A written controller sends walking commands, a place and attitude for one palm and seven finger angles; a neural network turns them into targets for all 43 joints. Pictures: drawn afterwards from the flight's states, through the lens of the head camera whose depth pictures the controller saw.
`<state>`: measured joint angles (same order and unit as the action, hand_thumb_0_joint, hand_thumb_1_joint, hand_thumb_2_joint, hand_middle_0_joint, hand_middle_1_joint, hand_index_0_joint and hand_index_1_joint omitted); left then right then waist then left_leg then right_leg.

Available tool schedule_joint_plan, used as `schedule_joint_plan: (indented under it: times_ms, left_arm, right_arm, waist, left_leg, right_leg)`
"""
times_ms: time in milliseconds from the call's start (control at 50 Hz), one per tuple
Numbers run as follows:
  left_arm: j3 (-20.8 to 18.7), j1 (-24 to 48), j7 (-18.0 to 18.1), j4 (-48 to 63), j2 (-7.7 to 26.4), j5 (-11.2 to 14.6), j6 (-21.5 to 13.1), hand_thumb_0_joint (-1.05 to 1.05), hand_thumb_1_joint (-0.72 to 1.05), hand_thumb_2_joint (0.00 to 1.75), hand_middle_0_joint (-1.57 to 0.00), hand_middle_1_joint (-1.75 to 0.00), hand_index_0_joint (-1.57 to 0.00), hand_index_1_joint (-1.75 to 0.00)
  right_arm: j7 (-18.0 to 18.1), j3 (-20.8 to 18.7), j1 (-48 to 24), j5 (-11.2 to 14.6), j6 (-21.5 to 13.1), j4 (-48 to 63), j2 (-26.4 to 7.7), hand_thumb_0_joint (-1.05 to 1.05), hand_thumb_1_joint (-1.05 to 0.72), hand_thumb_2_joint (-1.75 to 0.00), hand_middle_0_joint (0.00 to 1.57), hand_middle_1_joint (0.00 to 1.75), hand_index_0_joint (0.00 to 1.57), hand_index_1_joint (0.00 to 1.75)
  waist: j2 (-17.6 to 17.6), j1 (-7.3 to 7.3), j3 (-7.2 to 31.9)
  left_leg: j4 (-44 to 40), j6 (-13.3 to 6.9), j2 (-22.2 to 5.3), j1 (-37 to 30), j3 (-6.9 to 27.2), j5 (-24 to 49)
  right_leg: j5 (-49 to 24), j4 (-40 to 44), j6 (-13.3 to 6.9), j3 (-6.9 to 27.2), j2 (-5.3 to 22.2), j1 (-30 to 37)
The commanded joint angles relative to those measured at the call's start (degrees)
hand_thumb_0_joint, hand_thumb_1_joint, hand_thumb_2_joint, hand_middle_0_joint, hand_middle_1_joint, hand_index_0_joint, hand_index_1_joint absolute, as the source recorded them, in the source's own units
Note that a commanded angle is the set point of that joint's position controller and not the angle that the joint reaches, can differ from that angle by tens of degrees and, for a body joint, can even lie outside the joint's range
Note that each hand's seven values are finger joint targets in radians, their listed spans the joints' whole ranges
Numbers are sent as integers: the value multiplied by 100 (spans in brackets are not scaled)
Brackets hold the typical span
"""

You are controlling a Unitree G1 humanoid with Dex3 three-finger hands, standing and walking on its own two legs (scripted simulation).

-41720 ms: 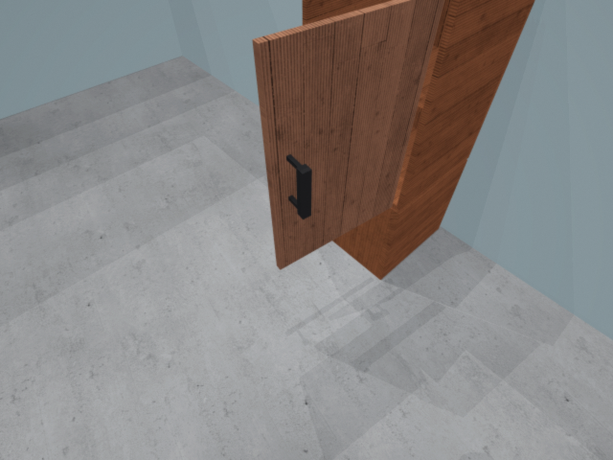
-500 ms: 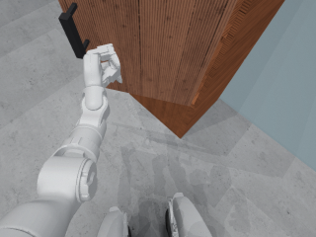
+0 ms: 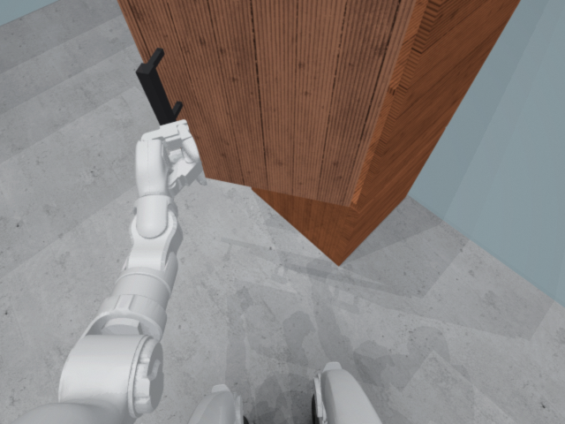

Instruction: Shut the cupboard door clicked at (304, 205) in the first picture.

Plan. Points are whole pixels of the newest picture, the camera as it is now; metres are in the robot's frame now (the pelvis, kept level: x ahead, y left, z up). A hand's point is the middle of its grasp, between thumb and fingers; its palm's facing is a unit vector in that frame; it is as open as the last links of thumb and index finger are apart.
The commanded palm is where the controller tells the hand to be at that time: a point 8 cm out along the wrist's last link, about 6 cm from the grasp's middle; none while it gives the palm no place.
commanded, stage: draw the hand back to the body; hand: left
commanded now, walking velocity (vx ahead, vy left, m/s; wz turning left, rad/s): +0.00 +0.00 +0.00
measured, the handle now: (163, 91) +0.65 +0.16 +0.04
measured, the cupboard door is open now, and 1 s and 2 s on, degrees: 31 31 31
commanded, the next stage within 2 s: step back with the hand held close in 1.36 s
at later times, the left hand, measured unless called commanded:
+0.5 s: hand (80, 237) +0.32 +0.18 +0.15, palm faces +0.13 -0.96 -0.24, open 3.2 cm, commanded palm +0.28 +0.23 +0.17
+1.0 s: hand out of the picture +0.22 +0.28 +0.24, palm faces +0.49 -0.76 -0.43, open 6.2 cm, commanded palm +0.17 +0.32 +0.26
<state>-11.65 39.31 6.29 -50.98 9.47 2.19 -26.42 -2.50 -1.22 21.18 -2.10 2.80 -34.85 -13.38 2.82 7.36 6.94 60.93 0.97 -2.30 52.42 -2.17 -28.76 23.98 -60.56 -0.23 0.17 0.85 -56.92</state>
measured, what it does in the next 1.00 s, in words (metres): rises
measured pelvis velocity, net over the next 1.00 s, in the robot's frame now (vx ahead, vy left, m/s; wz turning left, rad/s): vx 0.04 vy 0.01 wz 0.03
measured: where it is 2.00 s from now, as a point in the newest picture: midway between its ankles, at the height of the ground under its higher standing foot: outside the picture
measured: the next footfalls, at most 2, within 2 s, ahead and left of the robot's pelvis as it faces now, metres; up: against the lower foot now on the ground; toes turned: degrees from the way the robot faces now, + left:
none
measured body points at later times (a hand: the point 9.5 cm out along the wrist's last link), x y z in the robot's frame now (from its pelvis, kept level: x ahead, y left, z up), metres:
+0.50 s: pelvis +0.02 +0.01 +0.07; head +0.02 -0.01 +0.52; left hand +0.31 +0.23 +0.16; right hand +0.22 -0.22 -0.01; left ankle +0.00 +0.13 -0.66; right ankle +0.04 -0.12 -0.66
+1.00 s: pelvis +0.04 +0.01 +0.08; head +0.01 -0.02 +0.53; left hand +0.19 +0.32 +0.27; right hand +0.22 -0.20 -0.01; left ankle +0.00 +0.13 -0.66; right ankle +0.04 -0.12 -0.66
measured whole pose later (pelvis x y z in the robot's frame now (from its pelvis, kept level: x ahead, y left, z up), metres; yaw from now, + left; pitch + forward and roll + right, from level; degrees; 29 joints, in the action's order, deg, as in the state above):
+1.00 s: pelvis +0.04 +0.01 +0.08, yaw +2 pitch -4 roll +0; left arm -19.4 -25.7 6.5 20.0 20.0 2.9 -4.2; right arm 4.5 1.3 12.8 -0.1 -4.8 -36.3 -12.8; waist 5.0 -3.7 0.6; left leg 24.3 0.1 -0.8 3.6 -0.8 -16.6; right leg 13.5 -24.5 1.0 -2.2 1.7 -6.9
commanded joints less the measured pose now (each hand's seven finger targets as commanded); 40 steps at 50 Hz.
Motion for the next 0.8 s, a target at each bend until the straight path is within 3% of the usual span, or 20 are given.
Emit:
schedule_joint_plan:
  times_ms: [0, 20, 140, 160, 200, 260, 280, 320, 400, 500, 660, 780]
  left_arm:
    - [124, 1398, -189, 2447, 702, 358, -126, 0, 90, 90, -130, -150, -130, -150]
    - [124, 1248, -222, 2640, 735, 388, -128, 0, 90, 90, -130, -150, -130, -150]
    - [532, -99, -591, 3105, 495, 467, 54, 0, 90, 90, -130, -150, -130, -150]
    - [527, -287, -656, 3287, 560, 493, 117, 0, 90, 90, -130, -150, -130, -150]
    - [492, -821, -769, 3364, 577, 609, 332, 0, 90, 90, -124, -144, -124, -144]
    - [354, -1368, -909, 4056, 726, 799, 568, 0, 90, 90, -116, -135, -116, -135]
    - [666, -1350, -612, 4519, 1161, 210, 789, 0, 90, 90, -113, -132, -113, -132]
    - [734, -1758, -379, 4975, 981, 148, 1137, 0, 90, 90, -108, -126, -108, -126]
    - [534, -2292, -161, 5515, 1176, 98, 1561, 0, 90, 90, -97, -114, -97, -114]
    - [426, -3031, -81, 6193, 1189, 69, 1840, 0, 90, 90, -83, -99, -83, -99]
    - [-201, -4462, -50, 7265, 1558, 63, 1995, 0, 90, 90, -61, -75, -61, -75]
    - [-787, -5082, 30, 7982, 1848, 54, 1958, 0, 90, 90, -45, -57, -45, -57]
  right_arm:
    - [214, -287, 325, 195, -275, 700, -812, 0, -90, -90, 20, 30, 20, 30]
    - [256, -286, 273, 219, -309, 686, -811, 0, -90, -90, 20, 30, 20, 30]
    - [352, -204, -179, 316, -535, 696, -749, 0, -90, -90, 20, 30, 20, 30]
    - [366, -190, -236, 358, -564, 767, -751, 0, -90, -90, 20, 30, 20, 30]
    - [381, -146, -420, 394, -604, 836, -746, 0, -90, -90, 20, 30, 20, 30]
    - [431, -107, -672, 454, -679, 1025, -737, 0, -90, -90, 20, 30, 20, 30]
    - [553, -151, -882, 457, -482, 1109, -615, 0, -90, -90, 20, 30, 20, 30]
    - [679, -79, -1090, 453, -387, 1222, -578, 0, -90, -90, 20, 30, 20, 30]
    - [842, 30, -1326, 414, -395, 1193, -515, 0, -90, -90, 20, 30, 20, 30]
    - [878, 153, -1487, 354, -557, 1135, -455, 0, -90, -90, 20, 30, 20, 30]
    - [788, 192, -1622, 236, -802, 1038, -459, 0, -90, -90, 20, 30, 20, 30]
    - [764, 156, -1658, 209, -961, 969, -435, 0, -90, -90, 20, 30, 20, 30]
  waist:
    - [-719, -146, 2629]
    - [-841, -149, 2462]
    - [-288, -337, 1465]
    - [-4, -407, 1394]
    - [-282, -509, 1183]
    - [-308, -652, 1152]
    - [-454, -603, 1332]
    - [-358, -642, 951]
    - [-390, -699, 522]
    - [-58, -800, 228]
    - [-45, -955, -54]
    - [9, -1028, -60]
  left_leg:
    - [-1235, -219, 305, -1284, -47, 1414]
    - [-1346, -223, 288, -1392, -34, 1395]
    - [-1888, -183, 278, -2054, -32, 1209]
    - [-1983, -167, 286, -2193, -23, 1258]
    - [-2153, -160, 260, -2300, 19, 1282]
    - [-2319, -168, 278, -2520, 10, 1513]
    - [-2626, -187, 280, -2918, -51, 1650]
    - [-2863, -200, 259, -3159, -28, 1752]
    - [-3235, -219, 218, -3660, -14, 2021]
    - [-3683, -177, 187, -4210, 18, 2421]
    - [-3984, -149, 174, -4460, -3, 2994]
    - [-4008, -129, 166, -4522, -2, 3186]
  right_leg:
    - [-2063, 1398, 20, -43, -175, 3315]
    - [-1995, 1495, 29, -69, -176, 3320]
    - [-1535, 1927, -24, -188, -164, 3221]
    - [-1491, 1969, -64, -207, -162, 3283]
    - [-1468, 2058, -67, -263, -160, 3407]
    - [-1684, 2195, -63, -260, -130, 3803]
    - [-1671, 2456, -57, -20, -15, 4131]
    - [-1690, 2684, -49, -119, -9, 4248]
    - [-1895, 3059, -43, -211, -20, 4604]
    - [-2106, 3426, -56, -324, -37, 5002]
    - [-2525, 3770, -19, -366, -40, 5457]
    - [-2571, 3793, 9, -383, -34, 5537]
